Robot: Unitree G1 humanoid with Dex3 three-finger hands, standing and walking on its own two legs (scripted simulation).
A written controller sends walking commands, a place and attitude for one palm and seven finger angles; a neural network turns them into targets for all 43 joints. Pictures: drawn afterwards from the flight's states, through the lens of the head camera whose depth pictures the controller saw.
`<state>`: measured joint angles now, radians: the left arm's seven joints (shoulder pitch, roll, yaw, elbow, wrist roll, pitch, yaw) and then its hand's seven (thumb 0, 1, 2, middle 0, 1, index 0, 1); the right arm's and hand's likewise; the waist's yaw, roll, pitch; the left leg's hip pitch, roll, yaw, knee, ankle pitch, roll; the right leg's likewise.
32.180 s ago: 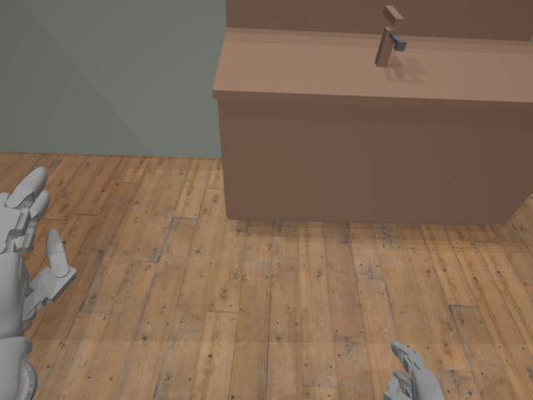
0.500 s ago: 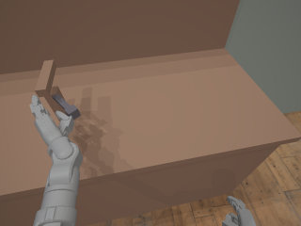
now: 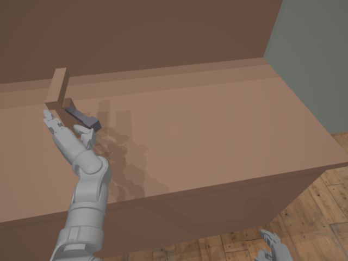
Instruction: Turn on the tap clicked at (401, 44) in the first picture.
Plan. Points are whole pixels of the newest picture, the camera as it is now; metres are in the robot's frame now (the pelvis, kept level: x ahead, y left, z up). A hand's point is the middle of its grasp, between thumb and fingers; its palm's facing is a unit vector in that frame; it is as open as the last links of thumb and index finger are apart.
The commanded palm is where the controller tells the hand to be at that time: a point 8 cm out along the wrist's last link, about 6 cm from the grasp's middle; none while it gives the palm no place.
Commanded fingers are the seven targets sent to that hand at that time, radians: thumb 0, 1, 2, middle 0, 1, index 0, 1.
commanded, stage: push the lever round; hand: left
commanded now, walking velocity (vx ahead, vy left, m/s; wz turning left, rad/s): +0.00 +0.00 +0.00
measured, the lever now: (92, 125) +0.39 +0.25 +0.10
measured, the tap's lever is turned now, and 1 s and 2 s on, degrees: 43 54 66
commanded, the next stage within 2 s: none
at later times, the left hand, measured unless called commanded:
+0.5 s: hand (99, 127) +0.38 +0.23 +0.09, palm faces +0.85 -0.52 -0.06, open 8.5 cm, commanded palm +0.36 +0.22 +0.09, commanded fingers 0.00 0.90 0.90 -0.15 -0.15 -0.15 -0.15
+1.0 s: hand (100, 126) +0.38 +0.23 +0.09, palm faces +0.86 -0.51 -0.05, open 8.6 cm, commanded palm +0.37 +0.22 +0.09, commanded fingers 0.00 0.90 0.90 -0.15 -0.15 -0.15 -0.15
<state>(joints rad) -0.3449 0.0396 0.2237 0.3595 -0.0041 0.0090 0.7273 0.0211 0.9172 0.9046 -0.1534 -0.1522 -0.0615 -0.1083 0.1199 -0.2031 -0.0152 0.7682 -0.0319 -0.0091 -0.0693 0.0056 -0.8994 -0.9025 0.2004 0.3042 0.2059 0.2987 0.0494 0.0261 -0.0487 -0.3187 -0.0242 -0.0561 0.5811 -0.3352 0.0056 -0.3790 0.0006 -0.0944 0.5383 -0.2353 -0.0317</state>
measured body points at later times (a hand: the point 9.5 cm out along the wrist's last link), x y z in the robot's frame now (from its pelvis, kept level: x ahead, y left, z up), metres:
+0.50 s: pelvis +0.00 -0.01 +0.00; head +0.03 -0.02 +0.45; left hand +0.33 +0.25 +0.10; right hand +0.17 -0.24 -0.12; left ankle -0.02 +0.11 -0.73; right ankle +0.03 -0.10 -0.73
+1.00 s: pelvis +0.00 -0.02 +0.00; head +0.03 -0.03 +0.45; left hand +0.34 +0.25 +0.10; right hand +0.17 -0.26 -0.12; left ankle -0.02 +0.11 -0.73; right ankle +0.03 -0.10 -0.73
